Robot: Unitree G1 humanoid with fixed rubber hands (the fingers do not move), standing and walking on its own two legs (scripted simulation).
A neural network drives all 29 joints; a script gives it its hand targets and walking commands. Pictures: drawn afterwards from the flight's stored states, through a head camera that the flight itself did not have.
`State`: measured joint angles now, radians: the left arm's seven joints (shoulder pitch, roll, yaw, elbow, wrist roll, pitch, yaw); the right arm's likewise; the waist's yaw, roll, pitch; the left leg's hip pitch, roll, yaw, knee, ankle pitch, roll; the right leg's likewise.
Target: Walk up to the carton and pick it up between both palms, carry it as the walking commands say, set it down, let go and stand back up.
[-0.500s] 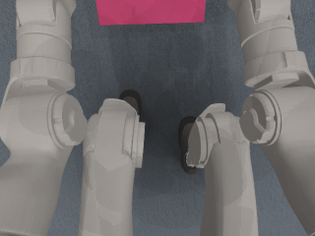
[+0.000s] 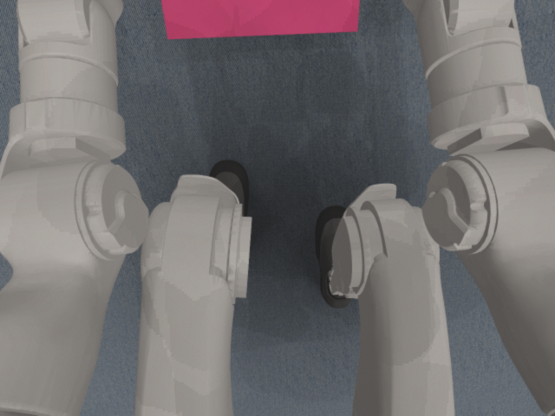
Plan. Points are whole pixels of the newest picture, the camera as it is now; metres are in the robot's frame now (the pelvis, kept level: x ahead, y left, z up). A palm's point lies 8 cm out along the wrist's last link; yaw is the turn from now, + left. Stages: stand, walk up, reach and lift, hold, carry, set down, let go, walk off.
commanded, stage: set down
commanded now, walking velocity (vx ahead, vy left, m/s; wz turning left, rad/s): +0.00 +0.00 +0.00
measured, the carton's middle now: out of the picture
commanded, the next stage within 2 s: none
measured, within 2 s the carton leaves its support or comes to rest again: rests again in 0.48 s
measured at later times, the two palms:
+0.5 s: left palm out of the picture +0.54 +0.23 -0.18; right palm out of the picture +0.58 -0.06 -0.17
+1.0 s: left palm out of the picture +0.51 +0.25 -0.21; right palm out of the picture +0.57 -0.07 -0.19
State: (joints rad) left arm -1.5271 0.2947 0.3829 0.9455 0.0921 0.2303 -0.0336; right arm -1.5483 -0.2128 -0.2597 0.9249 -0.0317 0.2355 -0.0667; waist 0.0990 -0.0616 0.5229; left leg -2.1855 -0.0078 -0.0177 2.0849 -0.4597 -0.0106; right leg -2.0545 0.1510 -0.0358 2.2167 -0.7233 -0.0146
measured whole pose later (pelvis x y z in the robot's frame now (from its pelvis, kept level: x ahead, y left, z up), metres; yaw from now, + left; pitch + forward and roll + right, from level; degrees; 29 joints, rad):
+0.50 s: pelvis +0.01 +0.00 +0.00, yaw +0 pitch +33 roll +0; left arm -1.53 0.30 0.41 0.95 0.12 0.21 -0.06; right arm -1.55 -0.21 -0.26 0.92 -0.05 0.21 -0.05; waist 0.10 -0.05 0.52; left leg -2.19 0.00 -0.02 2.10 -0.48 -0.01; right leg -2.06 0.16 -0.04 2.23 -0.74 -0.01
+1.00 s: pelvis +0.01 +0.00 +0.00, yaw +0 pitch +33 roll +0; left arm -1.50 0.32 0.43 1.14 0.05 0.09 0.02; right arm -1.51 -0.24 -0.19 0.97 0.01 0.17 -0.09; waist 0.10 -0.05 0.52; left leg -2.19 0.00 -0.02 2.11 -0.48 -0.02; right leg -2.06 0.16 -0.04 2.23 -0.74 -0.01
